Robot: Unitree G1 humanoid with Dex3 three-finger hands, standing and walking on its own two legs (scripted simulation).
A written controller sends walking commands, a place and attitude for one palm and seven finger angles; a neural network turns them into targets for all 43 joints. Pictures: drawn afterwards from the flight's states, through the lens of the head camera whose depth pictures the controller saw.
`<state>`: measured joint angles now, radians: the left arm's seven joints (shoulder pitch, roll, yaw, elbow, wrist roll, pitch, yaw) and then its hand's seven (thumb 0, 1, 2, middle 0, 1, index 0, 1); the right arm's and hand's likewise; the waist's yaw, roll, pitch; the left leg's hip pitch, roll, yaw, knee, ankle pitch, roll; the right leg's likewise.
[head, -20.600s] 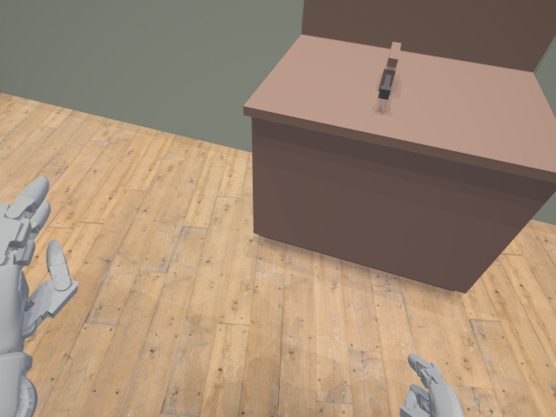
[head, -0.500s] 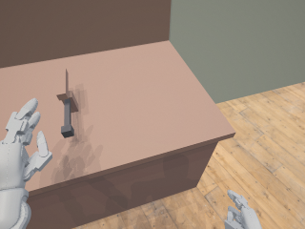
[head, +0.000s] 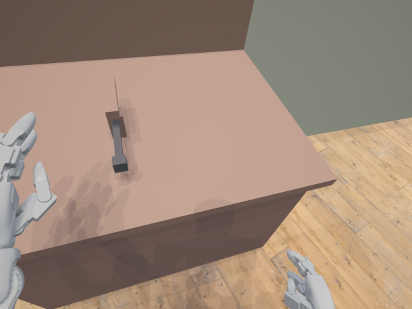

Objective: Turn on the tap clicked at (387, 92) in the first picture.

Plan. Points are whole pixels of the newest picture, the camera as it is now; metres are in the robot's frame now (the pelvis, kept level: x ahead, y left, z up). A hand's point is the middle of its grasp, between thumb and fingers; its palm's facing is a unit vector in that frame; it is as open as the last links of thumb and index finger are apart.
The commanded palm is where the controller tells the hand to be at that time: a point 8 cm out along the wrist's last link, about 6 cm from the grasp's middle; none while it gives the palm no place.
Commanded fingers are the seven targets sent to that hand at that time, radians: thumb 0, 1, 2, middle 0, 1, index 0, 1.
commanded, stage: come to a stop and stand still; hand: left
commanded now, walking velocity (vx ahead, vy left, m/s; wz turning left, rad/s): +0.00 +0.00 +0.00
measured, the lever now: (120, 163) +0.38 +0.23 +0.03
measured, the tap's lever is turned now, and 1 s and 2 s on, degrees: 0 0 0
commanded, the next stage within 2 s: look again from close up in 0.08 s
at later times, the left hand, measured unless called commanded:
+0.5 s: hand (76, 181) +0.25 +0.23 +0.16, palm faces +0.37 -0.85 -0.37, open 7.4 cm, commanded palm +0.19 +0.26 +0.18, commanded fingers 0.00 0.90 0.90 -0.20 -0.30 -0.20 -0.30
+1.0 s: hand (103, 178) +0.25 +0.19 +0.17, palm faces +0.35 -0.86 -0.38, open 7.4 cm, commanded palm +0.19 +0.22 +0.18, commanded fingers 0.00 0.90 0.90 -0.20 -0.30 -0.20 -0.30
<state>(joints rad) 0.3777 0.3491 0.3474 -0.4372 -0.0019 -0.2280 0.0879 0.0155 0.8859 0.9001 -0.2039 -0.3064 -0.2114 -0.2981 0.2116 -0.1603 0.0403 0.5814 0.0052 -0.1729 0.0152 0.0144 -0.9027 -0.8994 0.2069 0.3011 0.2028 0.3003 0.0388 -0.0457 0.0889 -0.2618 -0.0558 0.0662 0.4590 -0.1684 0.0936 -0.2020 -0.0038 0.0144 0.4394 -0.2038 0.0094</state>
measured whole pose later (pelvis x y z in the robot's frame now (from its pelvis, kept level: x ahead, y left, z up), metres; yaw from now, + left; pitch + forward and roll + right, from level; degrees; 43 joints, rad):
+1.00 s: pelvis +0.03 -0.06 +0.00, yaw +0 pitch +0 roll -1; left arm 0.42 0.38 0.36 -0.51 -0.07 -0.17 0.08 0.02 0.89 0.90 -0.20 -0.31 -0.21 -0.30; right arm 0.18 -0.17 0.02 0.54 0.02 -0.09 -0.01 0.01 -0.90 -0.90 0.21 0.30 0.20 0.30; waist 0.02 -0.02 0.07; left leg -0.25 0.01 0.02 0.44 -0.19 0.02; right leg -0.18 0.06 -0.02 0.39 -0.22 -0.04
